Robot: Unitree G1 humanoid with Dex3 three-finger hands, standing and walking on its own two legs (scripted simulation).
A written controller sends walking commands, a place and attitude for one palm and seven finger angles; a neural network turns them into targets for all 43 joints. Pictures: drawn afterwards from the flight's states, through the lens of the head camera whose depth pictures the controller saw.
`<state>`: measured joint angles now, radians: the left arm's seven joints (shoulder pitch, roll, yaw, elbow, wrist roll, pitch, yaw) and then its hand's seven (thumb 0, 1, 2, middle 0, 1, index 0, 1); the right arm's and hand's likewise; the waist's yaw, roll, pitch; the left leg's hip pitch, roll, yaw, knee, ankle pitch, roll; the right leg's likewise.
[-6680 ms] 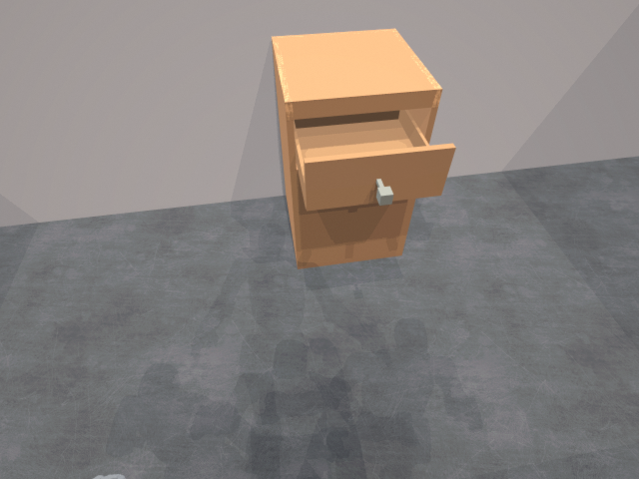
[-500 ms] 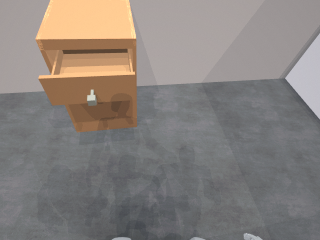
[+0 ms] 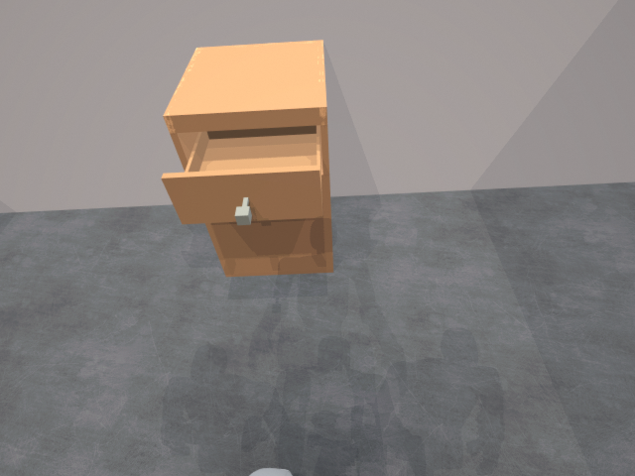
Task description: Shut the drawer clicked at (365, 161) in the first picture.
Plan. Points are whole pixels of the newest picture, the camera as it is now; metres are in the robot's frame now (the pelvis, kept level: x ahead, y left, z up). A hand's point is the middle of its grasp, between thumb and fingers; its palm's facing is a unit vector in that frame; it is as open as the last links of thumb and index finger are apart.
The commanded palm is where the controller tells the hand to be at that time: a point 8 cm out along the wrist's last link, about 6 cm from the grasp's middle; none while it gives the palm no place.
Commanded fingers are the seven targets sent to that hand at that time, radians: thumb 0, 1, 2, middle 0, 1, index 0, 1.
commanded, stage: take the last steps up to it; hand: left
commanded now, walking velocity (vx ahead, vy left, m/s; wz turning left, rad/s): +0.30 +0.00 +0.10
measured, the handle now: (244, 210) +0.74 +0.24 -0.18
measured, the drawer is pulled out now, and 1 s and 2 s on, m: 0.19 0.19 0.19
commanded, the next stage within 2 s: come to a stop and stand still in 1.10 s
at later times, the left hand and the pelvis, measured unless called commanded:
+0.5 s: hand out of the picture -0.01 +0.22 -0.18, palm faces +0.12 -0.98 -0.14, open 7.4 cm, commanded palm none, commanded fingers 0.00 0.90 0.90 -0.20 -0.30 -0.20 -0.30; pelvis +0.06 +0.05 +0.00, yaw +2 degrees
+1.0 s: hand (223, 403) +0.26 +0.19 -0.16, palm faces +0.10 -0.97 -0.21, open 7.2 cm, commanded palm none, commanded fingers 0.00 0.90 0.90 -0.20 -0.30 -0.20 -0.30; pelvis +0.22 +0.00 +0.00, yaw +3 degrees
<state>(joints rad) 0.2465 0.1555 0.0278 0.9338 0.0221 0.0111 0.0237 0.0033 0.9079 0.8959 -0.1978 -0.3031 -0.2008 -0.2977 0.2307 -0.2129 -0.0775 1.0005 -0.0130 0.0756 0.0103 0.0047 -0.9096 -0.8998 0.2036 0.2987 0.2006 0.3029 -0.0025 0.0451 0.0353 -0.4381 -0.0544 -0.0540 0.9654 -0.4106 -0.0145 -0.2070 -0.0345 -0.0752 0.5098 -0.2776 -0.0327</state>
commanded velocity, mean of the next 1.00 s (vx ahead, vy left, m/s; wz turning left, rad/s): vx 0.28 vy -0.04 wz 0.00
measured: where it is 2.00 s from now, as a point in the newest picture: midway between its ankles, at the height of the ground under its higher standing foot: (339, 456)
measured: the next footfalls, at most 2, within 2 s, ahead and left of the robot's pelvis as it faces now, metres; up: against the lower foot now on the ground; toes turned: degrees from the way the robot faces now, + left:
left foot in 0.34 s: +0.06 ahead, +0.17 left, +0.00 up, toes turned +9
right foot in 0.76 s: +0.28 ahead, -0.09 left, +0.00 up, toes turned -5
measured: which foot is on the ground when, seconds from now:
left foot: up 0.00-0.32, down 0.34-0.76, up 0.78-1.00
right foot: down 0.00-0.34, up 0.36-0.74, down 0.76-1.00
